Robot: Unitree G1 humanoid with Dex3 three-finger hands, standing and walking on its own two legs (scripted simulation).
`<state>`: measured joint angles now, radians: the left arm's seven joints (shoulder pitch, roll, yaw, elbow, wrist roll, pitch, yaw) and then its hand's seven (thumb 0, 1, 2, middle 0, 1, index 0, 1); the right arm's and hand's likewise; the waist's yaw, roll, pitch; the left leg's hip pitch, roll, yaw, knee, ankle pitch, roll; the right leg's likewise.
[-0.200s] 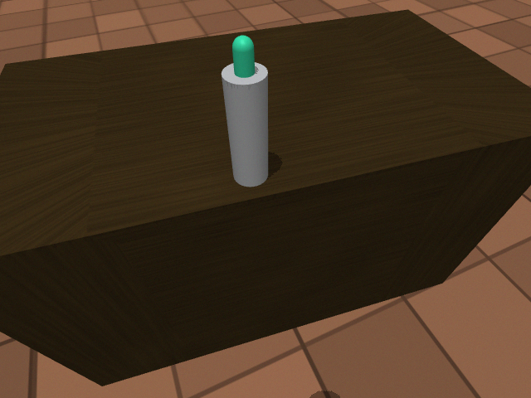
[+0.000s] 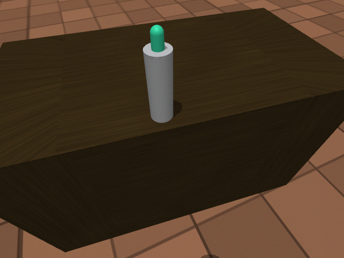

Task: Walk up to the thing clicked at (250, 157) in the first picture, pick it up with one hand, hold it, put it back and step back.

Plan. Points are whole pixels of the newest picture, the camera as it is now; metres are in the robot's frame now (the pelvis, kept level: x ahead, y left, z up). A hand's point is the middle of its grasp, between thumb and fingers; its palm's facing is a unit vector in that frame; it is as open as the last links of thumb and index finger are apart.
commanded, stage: stand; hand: right
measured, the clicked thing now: (159, 78) +0.51 +0.05 +0.15
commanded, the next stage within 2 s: walk up in 0.92 s
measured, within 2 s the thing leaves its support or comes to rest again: neither
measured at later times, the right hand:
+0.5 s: hand out of the picture +0.08 -0.25 -0.16, palm faces -0.02 +0.95 -0.33, open 7.4 cm
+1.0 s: hand out of the picture +0.08 -0.25 -0.16, palm faces -0.08 +0.94 -0.33, open 7.4 cm
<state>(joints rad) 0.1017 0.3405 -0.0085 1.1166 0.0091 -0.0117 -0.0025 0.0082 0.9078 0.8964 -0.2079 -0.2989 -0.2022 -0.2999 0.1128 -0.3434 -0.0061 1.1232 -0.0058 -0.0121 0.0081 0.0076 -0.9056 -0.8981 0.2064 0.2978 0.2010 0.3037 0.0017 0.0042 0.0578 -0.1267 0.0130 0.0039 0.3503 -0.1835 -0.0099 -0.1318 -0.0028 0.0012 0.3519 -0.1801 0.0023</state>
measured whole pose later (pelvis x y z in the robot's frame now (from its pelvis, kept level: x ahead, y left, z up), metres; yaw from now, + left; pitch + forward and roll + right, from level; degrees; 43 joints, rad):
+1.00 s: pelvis +0.01 +0.01 +0.00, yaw +2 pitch -2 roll -1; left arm 0.13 0.34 0.03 1.07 0.02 -0.04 0.03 0.01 0.91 0.90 -0.21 -0.30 -0.21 -0.30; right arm 0.15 -0.38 -0.05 1.04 -0.06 0.05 0.05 0.01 -0.90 -0.90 0.21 0.30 0.20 0.30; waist 0.00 0.04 0.07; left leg -0.24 0.00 -0.03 0.62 -0.36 0.01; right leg -0.13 -0.01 -0.04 0.37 -0.21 0.00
